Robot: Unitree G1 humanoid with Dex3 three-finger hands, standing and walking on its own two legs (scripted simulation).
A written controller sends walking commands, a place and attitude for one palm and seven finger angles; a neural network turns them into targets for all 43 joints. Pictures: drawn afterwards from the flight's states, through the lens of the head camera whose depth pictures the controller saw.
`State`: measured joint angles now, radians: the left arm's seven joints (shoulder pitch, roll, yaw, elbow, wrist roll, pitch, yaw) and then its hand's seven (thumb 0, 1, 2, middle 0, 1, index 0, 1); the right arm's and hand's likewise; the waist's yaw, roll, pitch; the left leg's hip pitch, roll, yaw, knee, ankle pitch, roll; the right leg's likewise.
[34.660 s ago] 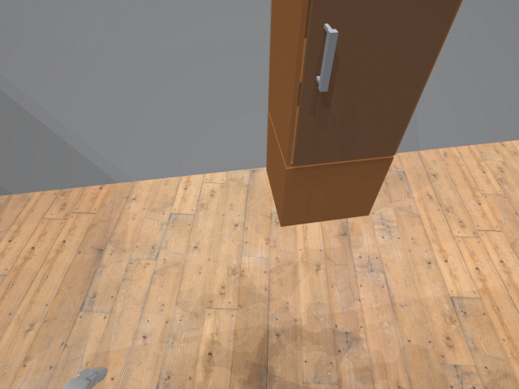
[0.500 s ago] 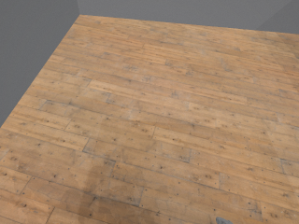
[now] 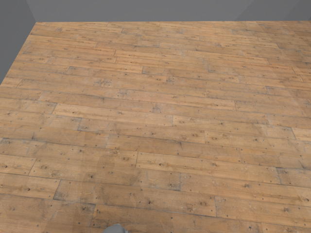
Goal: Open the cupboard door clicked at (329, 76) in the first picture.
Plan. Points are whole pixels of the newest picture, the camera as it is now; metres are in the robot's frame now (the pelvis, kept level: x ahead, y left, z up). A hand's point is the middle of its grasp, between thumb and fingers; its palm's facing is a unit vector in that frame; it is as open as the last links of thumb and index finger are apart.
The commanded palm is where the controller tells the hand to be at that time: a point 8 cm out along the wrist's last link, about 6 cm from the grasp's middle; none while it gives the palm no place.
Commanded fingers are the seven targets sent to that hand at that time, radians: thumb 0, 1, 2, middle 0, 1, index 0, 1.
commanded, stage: turn to face it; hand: left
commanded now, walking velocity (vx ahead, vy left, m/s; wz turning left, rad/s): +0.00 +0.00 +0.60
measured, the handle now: out of the picture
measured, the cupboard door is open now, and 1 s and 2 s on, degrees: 44 44 44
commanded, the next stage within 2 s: none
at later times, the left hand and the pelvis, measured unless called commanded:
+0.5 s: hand (89, 232) +0.15 +0.19 -0.16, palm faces +0.30 -0.90 -0.30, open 7.4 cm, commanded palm none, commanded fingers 0.00 0.90 0.90 -0.20 -0.30 -0.20 -0.30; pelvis +0.11 -0.05 -0.01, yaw +18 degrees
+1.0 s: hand out of the picture +0.11 +0.17 -0.17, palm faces +0.60 -0.75 -0.28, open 7.4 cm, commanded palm none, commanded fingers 0.00 0.90 0.90 -0.20 -0.30 -0.20 -0.30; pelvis +0.17 -0.06 -0.01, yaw +36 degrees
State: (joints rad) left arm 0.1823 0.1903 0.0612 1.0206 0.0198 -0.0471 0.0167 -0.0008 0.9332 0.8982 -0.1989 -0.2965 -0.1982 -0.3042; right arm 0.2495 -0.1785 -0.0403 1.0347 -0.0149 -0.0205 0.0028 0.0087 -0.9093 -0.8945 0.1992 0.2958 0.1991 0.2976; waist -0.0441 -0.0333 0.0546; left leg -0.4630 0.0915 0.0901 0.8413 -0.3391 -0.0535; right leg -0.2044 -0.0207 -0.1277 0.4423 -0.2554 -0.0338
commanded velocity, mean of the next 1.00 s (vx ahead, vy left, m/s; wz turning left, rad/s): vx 0.00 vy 0.00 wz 0.60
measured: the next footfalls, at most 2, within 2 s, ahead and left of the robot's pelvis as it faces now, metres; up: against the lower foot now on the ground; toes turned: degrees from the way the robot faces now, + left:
left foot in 0.08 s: +0.14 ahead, +0.13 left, +0.00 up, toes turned +9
right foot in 0.42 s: +0.17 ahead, -0.14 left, +0.00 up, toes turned +12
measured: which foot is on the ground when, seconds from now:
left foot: up 0.00-0.06, down 0.08-0.42, up 0.44-0.76, down 0.78-1.00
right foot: down 0.00-0.10, up 0.12-0.40, down 0.42-0.78, up 0.80-1.00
